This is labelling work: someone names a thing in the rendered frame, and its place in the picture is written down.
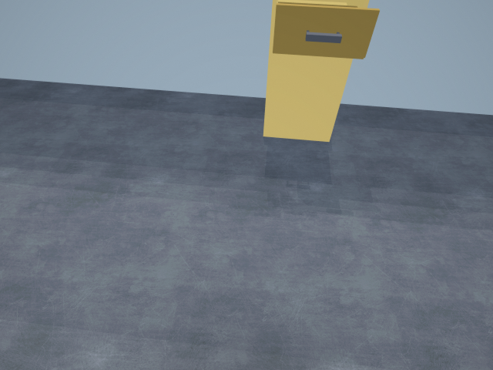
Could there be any drawer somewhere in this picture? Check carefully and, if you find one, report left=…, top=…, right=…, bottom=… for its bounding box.
left=273, top=2, right=380, bottom=59

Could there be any handle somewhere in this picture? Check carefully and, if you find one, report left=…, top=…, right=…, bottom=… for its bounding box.
left=306, top=30, right=342, bottom=43

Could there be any cabinet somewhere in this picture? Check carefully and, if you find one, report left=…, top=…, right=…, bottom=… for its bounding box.
left=263, top=0, right=370, bottom=142

